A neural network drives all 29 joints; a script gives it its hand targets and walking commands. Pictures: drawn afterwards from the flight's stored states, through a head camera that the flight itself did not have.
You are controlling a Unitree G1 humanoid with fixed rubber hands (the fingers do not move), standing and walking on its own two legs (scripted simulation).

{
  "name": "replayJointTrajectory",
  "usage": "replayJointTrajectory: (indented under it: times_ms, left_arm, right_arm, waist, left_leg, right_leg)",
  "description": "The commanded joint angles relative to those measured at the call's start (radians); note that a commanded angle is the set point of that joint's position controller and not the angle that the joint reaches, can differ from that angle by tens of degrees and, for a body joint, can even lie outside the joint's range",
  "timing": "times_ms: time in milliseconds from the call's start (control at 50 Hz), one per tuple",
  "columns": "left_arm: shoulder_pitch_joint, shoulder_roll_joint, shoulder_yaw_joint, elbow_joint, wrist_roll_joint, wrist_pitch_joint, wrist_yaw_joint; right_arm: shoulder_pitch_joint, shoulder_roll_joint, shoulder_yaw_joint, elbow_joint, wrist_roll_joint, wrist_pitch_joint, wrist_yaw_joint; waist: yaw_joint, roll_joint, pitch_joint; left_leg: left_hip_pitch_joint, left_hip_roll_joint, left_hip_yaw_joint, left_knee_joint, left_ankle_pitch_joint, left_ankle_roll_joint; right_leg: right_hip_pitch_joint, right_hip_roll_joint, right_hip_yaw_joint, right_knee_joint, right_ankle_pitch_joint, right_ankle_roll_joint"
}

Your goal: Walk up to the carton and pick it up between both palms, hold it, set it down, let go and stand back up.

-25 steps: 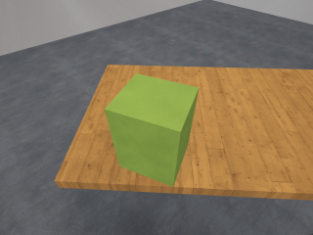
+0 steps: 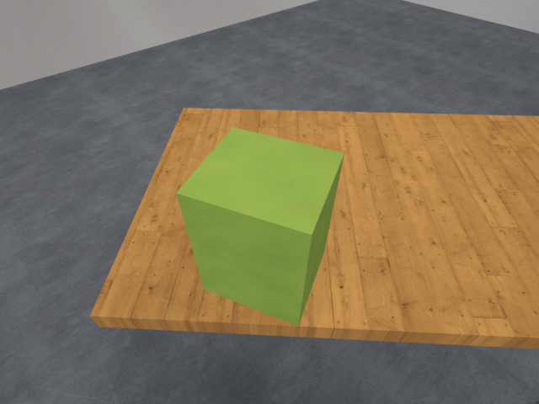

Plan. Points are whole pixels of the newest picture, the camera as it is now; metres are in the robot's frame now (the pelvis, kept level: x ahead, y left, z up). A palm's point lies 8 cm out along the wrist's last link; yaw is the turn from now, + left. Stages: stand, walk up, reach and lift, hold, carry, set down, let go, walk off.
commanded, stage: stand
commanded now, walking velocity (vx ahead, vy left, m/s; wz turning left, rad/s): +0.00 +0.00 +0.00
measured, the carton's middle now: (266, 229) +0.41 +0.03 +0.03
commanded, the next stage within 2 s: none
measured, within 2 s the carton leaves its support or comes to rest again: neither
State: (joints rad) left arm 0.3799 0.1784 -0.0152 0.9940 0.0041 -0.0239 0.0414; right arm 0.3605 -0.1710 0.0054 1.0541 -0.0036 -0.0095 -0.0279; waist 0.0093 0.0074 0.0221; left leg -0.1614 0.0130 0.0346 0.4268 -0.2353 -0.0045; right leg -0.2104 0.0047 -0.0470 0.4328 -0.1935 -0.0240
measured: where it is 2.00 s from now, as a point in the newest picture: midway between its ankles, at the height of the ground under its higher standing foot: outside the picture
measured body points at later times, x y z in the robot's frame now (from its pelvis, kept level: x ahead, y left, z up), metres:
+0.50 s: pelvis +0.01 -0.01 +0.00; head +0.01 -0.01 +0.45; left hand -0.01 +0.22 -0.15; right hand -0.01 -0.23 -0.16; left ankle +0.00 +0.12 -0.74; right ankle +0.03 -0.10 -0.74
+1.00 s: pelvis +0.02 -0.01 +0.00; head +0.03 -0.02 +0.45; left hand +0.00 +0.21 -0.15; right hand -0.01 -0.23 -0.16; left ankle +0.00 +0.12 -0.74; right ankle +0.03 -0.10 -0.74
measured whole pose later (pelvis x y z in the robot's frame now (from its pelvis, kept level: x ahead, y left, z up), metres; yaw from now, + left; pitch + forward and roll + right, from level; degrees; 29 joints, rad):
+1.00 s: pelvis +0.02 -0.01 +0.00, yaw +0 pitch -1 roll +0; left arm 0.34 0.15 -0.02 1.05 0.00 -0.02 0.05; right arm 0.35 -0.16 0.02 1.09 -0.01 -0.01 -0.04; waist 0.01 0.01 0.04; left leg -0.14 0.04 0.03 0.40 -0.25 -0.03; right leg -0.19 0.03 -0.05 0.40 -0.20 -0.04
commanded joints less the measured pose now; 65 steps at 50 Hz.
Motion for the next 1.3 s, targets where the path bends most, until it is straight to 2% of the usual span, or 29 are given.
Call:
replayJointTrajectory:
  times_ms: [0,80,160,260,300,380,460,540,600,640,660,820,880,900,920,1040,1080,1140,1200,1280]
  left_arm:
    - [0.076,0.121,0.026,-0.024,-0.003,-0.012,0.008]
    - [0.076,0.116,0.026,-0.016,-0.001,-0.016,0.009]
    - [0.073,0.109,0.023,-0.005,-0.003,-0.012,0.009]
    - [0.076,0.101,0.023,0.003,0.001,-0.012,0.01]
    - [0.074,0.103,0.026,0.007,-0.001,-0.011,0.009]
    - [0.072,0.106,0.026,0.01,-0.001,-0.013,0.01]
    - [0.069,0.1,0.023,0.015,-0.002,-0.012,0.01]
    - [0.068,0.096,0.024,0.02,-0.001,-0.011,0.011]
    - [0.07,0.096,0.025,0.025,-0.001,-0.012,0.01]
    - [0.071,0.096,0.024,0.024,-0.002,-0.014,0.01]
    - [0.069,0.097,0.024,0.025,-0.001,-0.013,0.011]
    - [0.063,0.078,0.02,0.039,-0.004,-0.011,0.009]
    - [0.067,0.083,0.023,0.036,-0.006,-0.01,0.01]
    - [0.061,0.084,0.023,0.038,-0.005,-0.009,0.01]
    - [0.057,0.088,0.022,0.039,-0.004,-0.009,0.011]
    - [0.05,0.086,0.021,0.046,-0.001,-0.013,0.013]
    - [0.048,0.085,0.02,0.044,-0.004,-0.013,0.012]
    - [0.058,0.079,0.019,0.048,-0.005,-0.015,0.013]
    - [0.061,0.08,0.021,0.05,-0.002,-0.014,0.014]
    - [0.043,0.073,0.018,0.047,-0.003,-0.011,0.014]
  right_arm:
    - [0.077,-0.107,-0.017,-0.021,-0.001,-0.01,-0.007]
    - [0.079,-0.107,-0.017,-0.011,-0.001,-0.011,-0.009]
    - [0.078,-0.098,-0.014,-0.004,0.001,-0.008,-0.011]
    - [0.087,-0.102,-0.015,0.0,0.0,-0.009,-0.012]
    - [0.079,-0.1,-0.013,0.003,0.0,-0.009,-0.012]
    - [0.079,-0.104,-0.012,0.004,0.002,-0.009,-0.012]
    - [0.082,-0.093,-0.008,0.01,-0.003,-0.011,-0.015]
    - [0.091,-0.096,-0.009,0.016,-0.003,-0.006,-0.015]
    - [0.089,-0.098,-0.01,0.014,0.0,-0.008,-0.017]
    - [0.081,-0.102,-0.007,0.014,-0.002,-0.009,-0.018]
    - [0.089,-0.093,-0.008,0.017,-0.002,-0.009,-0.018]
    - [0.086,-0.093,-0.006,0.024,0.002,-0.006,-0.022]
    - [0.092,-0.085,-0.003,0.029,-0.002,-0.004,-0.022]
    - [0.089,-0.092,-0.004,0.03,-0.003,-0.005,-0.021]
    - [0.094,-0.085,-0.004,0.032,-0.001,-0.005,-0.021]
    - [0.088,-0.089,-0.005,0.033,-0.001,-0.008,-0.023]
    - [0.081,-0.086,-0.002,0.033,-0.002,-0.008,-0.024]
    - [0.093,-0.084,-0.002,0.037,-0.002,-0.006,-0.025]
    - [0.075,-0.086,0.0,0.035,-0.001,-0.005,-0.026]
    - [0.089,-0.084,0.001,0.04,0.002,-0.008,-0.027]
  waist:
    - [-0.002,-0.004,0.089]
    - [-0.002,-0.019,0.063]
    - [0.0,0.018,0.08]
    - [-0.005,-0.02,0.08]
    - [-0.002,-0.002,0.097]
    - [-0.005,-0.013,0.071]
    - [-0.004,0.002,0.076]
    - [-0.006,-0.003,0.098]
    - [0.001,-0.017,0.086]
    - [0.008,0.0,0.067]
    - [0.0,-0.001,0.064]
    - [0.001,-0.003,0.086]
    - [0.003,-0.006,0.079]
    - [-0.001,0.016,0.091]
    - [-0.001,0.003,0.084]
    - [-0.002,-0.019,0.071]
    - [0.002,0.016,0.066]
    - [-0.005,-0.01,0.056]
    - [0.006,0.006,0.068]
    - [-0.003,-0.001,0.068]
  left_leg:
    - [-0.073,0.099,-0.104,-0.101,0.021,0.016]
    - [-0.051,0.1,-0.105,-0.098,0.037,0.017]
    - [-0.067,0.096,-0.099,-0.104,0.011,0.014]
    - [-0.06,0.097,-0.098,-0.105,0.01,0.012]
    - [-0.064,0.097,-0.097,-0.106,0.001,0.011]
    - [-0.049,0.097,-0.097,-0.101,0.007,0.01]
    - [-0.043,0.103,-0.092,-0.1,0.03,0.012]
    - [-0.054,0.099,-0.091,-0.099,0.004,0.008]
    - [-0.053,0.103,-0.093,-0.099,0.032,0.006]
    - [-0.044,0.101,-0.089,-0.091,0.039,0.005]
    - [-0.042,0.101,-0.088,-0.093,0.041,0.004]
    - [-0.04,0.11,-0.086,-0.099,0.065,0.005]
    - [-0.03,0.108,-0.083,-0.1,0.037,0.002]
    - [-0.04,0.103,-0.081,-0.098,0.026,-0.003]
    - [-0.037,0.103,-0.083,-0.101,0.025,0.0]
    - [-0.024,0.109,-0.086,-0.097,0.056,-0.004]
    - [-0.027,0.111,-0.084,-0.096,0.074,-0.003]
    - [-0.011,0.111,-0.083,-0.093,0.077,-0.001]
    - [-0.016,0.11,-0.083,-0.082,0.09,-0.004]
    - [-0.031,0.116,-0.083,-0.102,0.079,-0.007]
  right_leg:
    - [-0.008,-0.119,0.128,-0.098,0.03,0.012]
    - [0.005,-0.119,0.125,-0.098,0.048,0.009]
    - [-0.002,-0.117,0.127,-0.106,0.02,0.01]
    - [-0.005,-0.113,0.119,-0.109,0.008,0.012]
    - [-0.018,-0.116,0.126,-0.118,-0.01,0.01]
    - [-0.004,-0.117,0.128,-0.117,-0.006,0.008]
    - [-0.005,-0.116,0.122,-0.109,0.04,0.01]
    - [-0.021,-0.118,0.13,-0.124,-0.014,0.008]
    - [-0.006,-0.116,0.125,-0.123,0.022,0.008]
    - [0.014,-0.12,0.134,-0.125,0.028,0.008]
    - [0.009,-0.121,0.131,-0.121,0.035,0.007]
    - [0.003,-0.115,0.122,-0.117,0.076,0.007]
    - [-0.004,-0.116,0.13,-0.127,0.04,0.005]
    - [-0.009,-0.115,0.131,-0.129,0.027,0.006]
    - [-0.005,-0.116,0.132,-0.128,0.023,0.004]
    - [0.004,-0.115,0.129,-0.123,0.06,0.004]
    - [0.018,-0.119,0.126,-0.116,0.108,0.004]
    - [0.023,-0.122,0.127,-0.116,0.124,0.006]
    - [0.029,-0.127,0.134,-0.117,0.151,0.007]
    - [0.037,-0.112,0.117,-0.113,0.124,0.008]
